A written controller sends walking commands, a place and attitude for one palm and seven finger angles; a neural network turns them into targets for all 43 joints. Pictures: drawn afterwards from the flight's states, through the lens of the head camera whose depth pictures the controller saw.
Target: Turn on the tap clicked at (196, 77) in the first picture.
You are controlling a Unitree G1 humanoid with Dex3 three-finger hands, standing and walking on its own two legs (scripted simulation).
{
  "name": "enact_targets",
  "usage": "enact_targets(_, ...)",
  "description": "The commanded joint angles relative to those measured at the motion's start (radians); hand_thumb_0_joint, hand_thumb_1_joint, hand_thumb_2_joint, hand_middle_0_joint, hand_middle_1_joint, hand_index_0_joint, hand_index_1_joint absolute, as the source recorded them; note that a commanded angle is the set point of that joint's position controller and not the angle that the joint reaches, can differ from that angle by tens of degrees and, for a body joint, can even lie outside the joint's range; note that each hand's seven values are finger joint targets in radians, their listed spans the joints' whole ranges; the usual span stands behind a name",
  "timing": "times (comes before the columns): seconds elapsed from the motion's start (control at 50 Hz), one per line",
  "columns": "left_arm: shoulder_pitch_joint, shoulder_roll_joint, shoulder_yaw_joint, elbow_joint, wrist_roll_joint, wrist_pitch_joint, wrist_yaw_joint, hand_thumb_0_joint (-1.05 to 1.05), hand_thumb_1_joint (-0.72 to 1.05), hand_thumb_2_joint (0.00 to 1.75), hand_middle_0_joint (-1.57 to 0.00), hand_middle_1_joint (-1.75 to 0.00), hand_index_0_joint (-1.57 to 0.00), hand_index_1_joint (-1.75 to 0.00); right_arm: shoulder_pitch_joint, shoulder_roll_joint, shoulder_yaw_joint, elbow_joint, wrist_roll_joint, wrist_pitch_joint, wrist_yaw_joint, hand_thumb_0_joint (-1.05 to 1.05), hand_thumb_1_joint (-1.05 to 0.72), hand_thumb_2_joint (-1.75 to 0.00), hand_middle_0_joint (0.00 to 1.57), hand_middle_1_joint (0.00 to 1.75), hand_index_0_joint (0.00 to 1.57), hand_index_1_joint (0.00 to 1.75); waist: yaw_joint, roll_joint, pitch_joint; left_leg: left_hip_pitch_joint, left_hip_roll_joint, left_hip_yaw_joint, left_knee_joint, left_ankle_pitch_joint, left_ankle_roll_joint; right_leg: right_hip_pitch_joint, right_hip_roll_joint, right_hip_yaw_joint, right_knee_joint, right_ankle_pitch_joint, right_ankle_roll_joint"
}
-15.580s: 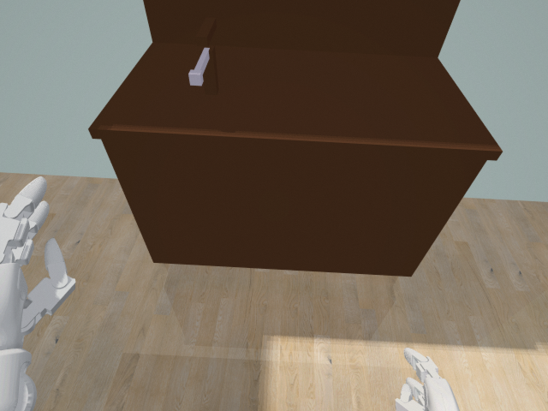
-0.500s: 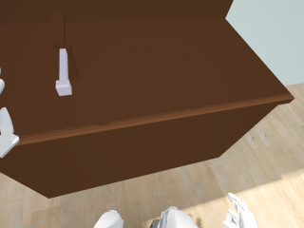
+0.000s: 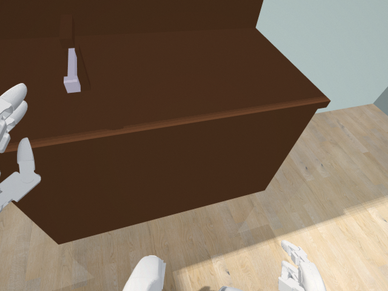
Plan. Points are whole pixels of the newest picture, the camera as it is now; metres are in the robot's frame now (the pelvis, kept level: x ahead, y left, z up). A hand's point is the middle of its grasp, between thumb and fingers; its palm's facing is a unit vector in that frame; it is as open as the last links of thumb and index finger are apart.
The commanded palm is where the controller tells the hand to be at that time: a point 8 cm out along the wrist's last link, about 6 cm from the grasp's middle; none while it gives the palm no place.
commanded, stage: shuffle to correct the standing spot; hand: left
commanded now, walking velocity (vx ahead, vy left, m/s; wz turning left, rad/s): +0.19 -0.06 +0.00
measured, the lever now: (72, 84) +0.50 +0.33 +0.12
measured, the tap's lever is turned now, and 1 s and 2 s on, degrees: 0 0 0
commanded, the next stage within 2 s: none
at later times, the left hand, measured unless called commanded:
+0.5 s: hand (74, 218) +0.16 +0.17 +0.19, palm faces +0.34 -0.80 -0.50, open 7.4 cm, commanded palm +0.10 +0.20 +0.21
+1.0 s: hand (169, 234) +0.16 +0.06 +0.18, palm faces +0.33 -0.80 -0.50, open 7.4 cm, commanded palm +0.11 +0.10 +0.21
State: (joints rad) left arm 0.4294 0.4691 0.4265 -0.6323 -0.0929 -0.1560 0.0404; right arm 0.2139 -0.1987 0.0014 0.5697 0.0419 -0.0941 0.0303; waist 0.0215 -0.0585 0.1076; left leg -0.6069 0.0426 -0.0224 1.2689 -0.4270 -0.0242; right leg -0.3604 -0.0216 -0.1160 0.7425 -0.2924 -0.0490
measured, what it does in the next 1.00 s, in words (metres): steps to the right: left foot, then right foot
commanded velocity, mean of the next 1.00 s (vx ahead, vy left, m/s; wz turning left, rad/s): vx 0.21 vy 0.03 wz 0.01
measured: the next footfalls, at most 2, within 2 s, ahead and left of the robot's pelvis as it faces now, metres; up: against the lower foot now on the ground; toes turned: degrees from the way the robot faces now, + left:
left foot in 0.12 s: +0.02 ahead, +0.12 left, +0.00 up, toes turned +2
right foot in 0.34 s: +0.06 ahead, -0.14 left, +0.00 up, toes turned -4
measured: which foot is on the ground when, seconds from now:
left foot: up 0.00-0.10, down 0.12-0.32, up 0.34-0.58, down 0.60-0.74, up 0.76-1.00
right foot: down 0.00-0.12, up 0.14-0.32, down 0.34-1.00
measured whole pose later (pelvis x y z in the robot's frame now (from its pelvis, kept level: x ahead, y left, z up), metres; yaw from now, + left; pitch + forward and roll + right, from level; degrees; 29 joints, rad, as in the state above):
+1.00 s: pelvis -0.05 -0.18 +0.03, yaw +1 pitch -1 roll +7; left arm 0.51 0.36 0.36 -0.43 -0.09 -0.13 0.08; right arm 0.19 -0.22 -0.01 0.65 0.03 -0.14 -0.04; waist 0.00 -0.03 0.09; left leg -0.36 -0.01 0.12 0.70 -0.30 0.02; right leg -0.28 0.06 -0.11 0.39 -0.13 -0.09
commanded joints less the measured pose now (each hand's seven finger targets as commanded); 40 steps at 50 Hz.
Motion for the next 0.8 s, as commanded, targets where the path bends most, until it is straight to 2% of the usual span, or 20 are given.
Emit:
enact_targets(0.0, -0.177, 0.157, 0.079, -0.068, 0.003, 0.009, 0.021, 0.0, 0.9, 0.9, -0.2, -0.3, -0.2, -0.3, -0.142, -0.112, -0.037, -0.149, 0.003, -0.029, -0.027, 0.0, -0.9, -0.9, 0.2, 0.3, 0.2, 0.3, -0.039, -0.068, -0.016, 0.246, 0.077, -0.025, -0.127, -0.025, 0.025, -0.331, -0.258, 0.286, -0.446, -0.33, -0.127)
enact_targets(0.08, -0.139, 0.084, 0.019, -0.098, 0.016, -0.019, 0.064, 0.0, 0.9, 0.9, -0.2, -0.3, -0.2, -0.3, -0.065, -0.117, -0.029, -0.127, -0.022, -0.087, -0.06, 0.0, -0.9, -0.9, 0.2, 0.3, 0.2, 0.3, -0.032, 0.312, -0.171, 0.546, 0.0, 0.09, -0.87, 0.038, 0.072, -0.169, -0.056, 0.105, -0.037, -0.246, -0.048)
enact_targets(0.1, -0.122, 0.077, 0.017, -0.142, 0.015, -0.026, 0.07, 0.0, 0.9, 0.9, -0.2, -0.3, -0.2, -0.3, -0.068, -0.145, -0.042, -0.154, -0.032, -0.1, -0.065, 0.0, -0.9, -0.9, 0.2, 0.3, 0.2, 0.3, -0.021, 0.519, -0.141, 0.565, 0.191, -0.201, -1.002, 0.011, 0.142, -0.279, 0.052, 0.014, 0.256, -0.254, 0.013)
enact_targets(0.12, -0.2, 0.115, 0.019, -0.219, 0.033, -0.042, 0.065, 0.0, 0.9, 0.9, -0.2, -0.3, -0.2, -0.3, -0.106, -0.132, -0.035, -0.162, -0.028, -0.099, -0.057, 0.0, -0.9, -0.9, 0.2, 0.3, 0.2, 0.3, -0.026, 0.445, -0.114, 0.44, 0.281, -0.324, -1.014, 0.04, 0.199, -0.301, 0.06, 0.072, 0.418, -0.223, 0.029)
enact_targets(0.14, -0.196, 0.149, 0.062, -0.181, 0.035, -0.044, 0.059, 0.0, 0.9, 0.9, -0.2, -0.3, -0.2, -0.3, -0.104, -0.153, -0.053, -0.156, -0.016, -0.104, -0.05, 0.0, -0.9, -0.9, 0.2, 0.3, 0.2, 0.3, -0.017, 0.261, -0.117, 0.441, 0.311, -0.319, -1.023, 0.154, 0.232, -0.34, 0.052, 0.093, 0.481, -0.161, 0.047)
enact_targets(0.16, -0.213, 0.139, 0.04, -0.245, 0.049, -0.053, 0.048, 0.0, 0.9, 0.9, -0.2, -0.3, -0.2, -0.3, -0.129, -0.118, -0.039, -0.15, -0.031, -0.111, -0.029, 0.0, -0.9, -0.9, 0.2, 0.3, 0.2, 0.3, -0.035, 0.329, -0.112, 0.444, 0.294, -0.344, -1.003, 0.127, 0.235, -0.376, 0.001, 0.139, 0.513, -0.137, 0.039)
enact_targets(0.24, -0.07, 0.146, 0.084, -0.18, 0.034, -0.051, 0.056, 0.0, 0.9, 0.9, -0.2, -0.3, -0.2, -0.3, -0.102, -0.131, -0.036, -0.161, -0.02, -0.115, -0.022, 0.0, -0.9, -0.9, 0.2, 0.3, 0.2, 0.3, 0.004, 0.29, -0.136, 0.263, 0.217, -0.122, -0.945, 0.002, 0.156, 0.02, -0.021, 0.059, 0.031, -0.133, 0.036)
enact_targets(0.28, 0.018, 0.159, 0.124, -0.089, 0.031, -0.032, 0.065, 0.0, 0.9, 0.9, -0.2, -0.3, -0.2, -0.3, -0.085, -0.128, -0.034, -0.176, -0.018, -0.087, -0.037, 0.0, -0.9, -0.9, 0.2, 0.3, 0.2, 0.3, 0.038, 0.096, -0.192, 0.093, 0.11, 0.001, -0.65, -0.171, 0.097, 0.341, 0.011, 0.049, -0.201, -0.113, 0.014)
enact_targets(0.3, 0.057, 0.145, 0.112, -0.008, 0.03, -0.014, 0.056, 0.0, 0.9, 0.9, -0.2, -0.3, -0.2, -0.3, -0.055, -0.122, -0.042, -0.159, -0.011, -0.068, -0.037, 0.0, -0.9, -0.9, 0.2, 0.3, 0.2, 0.3, 0.019, -0.139, -0.171, 0.031, -0.03, 0.111, -0.315, -0.137, 0.069, 0.307, -0.082, 0.203, -0.323, -0.153, -0.049)
enact_targets(0.32, 0.015, 0.156, 0.107, -0.019, 0.006, -0.007, 0.046, 0.0, 0.9, 0.9, -0.2, -0.3, -0.2, -0.3, -0.09, -0.115, -0.046, -0.173, 0.008, -0.059, -0.045, 0.0, -0.9, -0.9, 0.2, 0.3, 0.2, 0.3, -0.002, -0.314, -0.167, -0.016, -0.085, 0.079, -0.004, -0.119, 0.048, 0.196, -0.264, 0.509, -0.468, -0.229, -0.134)
enact_targets(0.34, -0.038, 0.176, 0.126, -0.016, -0.011, -0.004, 0.042, 0.0, 0.9, 0.9, -0.2, -0.3, -0.2, -0.3, -0.107, -0.126, -0.044, -0.163, 0.008, -0.06, -0.055, 0.0, -0.9, -0.9, 0.2, 0.3, 0.2, 0.3, -0.023, -0.26, -0.099, -0.025, -0.042, 0.013, 0.135, -0.011, 0.032, 0.052, -0.304, 0.53, -0.52, -0.168, -0.165)
enact_targets(0.38, -0.055, 0.16, 0.135, 0.05, -0.005, 0.004, 0.04, 0.0, 0.9, 0.9, -0.2, -0.3, -0.2, -0.3, -0.091, -0.104, -0.032, -0.089, -0.012, -0.062, -0.059, 0.0, -0.9, -0.9, 0.2, 0.3, 0.2, 0.3, -0.045, -0.098, -0.081, 0.019, 0.017, 0.005, 0.062, 0.054, 0.027, -0.107, -0.285, 0.537, -0.554, -0.566, -0.166)
enact_targets(0.54, -0.012, 0.107, 0.044, -0.137, 0.005, -0.028, 0.08, 0.0, 0.9, 0.9, -0.2, -0.3, -0.2, -0.3, -0.081, -0.109, -0.019, -0.109, -0.034, -0.118, -0.101, 0.0, -0.9, -0.9, 0.2, 0.3, 0.2, 0.3, -0.028, 0.038, -0.227, 0.473, -0.038, 0.146, -0.786, 0.009, 0.086, -0.014, -0.169, 0.299, -0.361, -0.384, -0.078)
enact_targets(0.6, -0.042, 0.133, 0.062, -0.196, 0.023, -0.048, 0.095, 0.0, 0.9, 0.9, -0.2, -0.3, -0.2, -0.3, -0.089, -0.142, -0.023, -0.128, -0.031, -0.125, -0.105, 0.0, -0.9, -0.9, 0.2, 0.3, 0.2, 0.3, -0.021, 0.39, -0.177, 0.579, 0.255, -0.289, -1.022, 0.035, 0.227, -0.226, 0.042, 0.068, 0.155, -0.208, 0.042)
enact_targets(0.64, -0.021, 0.15, 0.106, -0.123, 0.033, -0.046, 0.092, 0.0, 0.9, 0.9, -0.2, -0.3, -0.2, -0.3, -0.1, -0.138, -0.031, -0.097, -0.032, -0.125, -0.095, 0.0, -0.9, -0.9, 0.2, 0.3, 0.2, 0.3, -0.015, 0.322, -0.125, 0.485, 0.259, -0.224, -0.973, 0.172, 0.226, -0.239, -0.016, 0.133, 0.189, -0.213, 0.034)
enact_targets(0.68, 0.011, 0.151, 0.125, -0.069, 0.038, -0.023, 0.095, 0.0, 0.9, 0.9, -0.2, -0.3, -0.2, -0.3, -0.118, -0.143, -0.026, -0.119, -0.023, -0.109, -0.085, 0.0, -0.9, -0.9, 0.2, 0.3, 0.2, 0.3, 0.018, 0.284, -0.095, 0.244, 0.186, -0.069, -0.847, 0.109, 0.153, 0.091, -0.027, 0.109, -0.12, -0.144, 0.019)
enact_targets(0.7, 0.023, 0.173, 0.15, -0.037, 0.036, -0.019, 0.096, 0.0, 0.9, 0.9, -0.2, -0.3, -0.2, -0.3, -0.116, -0.143, -0.032, -0.124, -0.026, -0.102, -0.088, 0.0, -0.9, -0.9, 0.2, 0.3, 0.2, 0.3, 0.04, 0.111, -0.106, 0.112, 0.084, 0.04, -0.602, 0.072, 0.11, 0.275, -0.023, 0.191, -0.28, -0.123, -0.005)
enact_targets(0.72, 0.003, 0.156, 0.121, 0.001, 0.028, -0.01, 0.086, 0.0, 0.9, 0.9, -0.2, -0.3, -0.2, -0.3, -0.119, -0.126, -0.046, -0.124, -0.019, -0.084, -0.087, 0.0, -0.9, -0.9, 0.2, 0.3, 0.2, 0.3, 0.027, -0.302, -0.121, -0.059, -0.063, 0.116, -0.195, -0.049, 0.07, 0.339, -0.216, 0.578, -0.461, -0.267, -0.079)
enact_targets(0.74, -0.021, 0.132, 0.11, 0.023, 0.004, -0.006, 0.072, 0.0, 0.9, 0.9, -0.2, -0.3, -0.2, -0.3, -0.099, -0.148, -0.057, -0.124, -0.012, -0.077, -0.088, 0.0, -0.9, -0.9, 0.2, 0.3, 0.2, 0.3, -0.013, -0.33, -0.108, -0.079, -0.064, 0.003, -0.007, 0.0, 0.046, 0.232, -0.302, 0.699, -0.558, -0.268, -0.079)
enact_targets(0.78, -0.042, 0.154, 0.139, 0.03, 0.005, -0.018, 0.057, 0.0, 0.9, 0.9, -0.2, -0.3, -0.2, -0.3, -0.098, -0.133, -0.05, -0.09, -0.023, -0.076, -0.075, 0.0, -0.9, -0.9, 0.2, 0.3, 0.2, 0.3, -0.027, -0.035, -0.115, -0.03, -0.001, -0.051, 0.009, 0.116, 0.038, 0.077, -0.279, 0.608, -0.568, -0.54, -0.033)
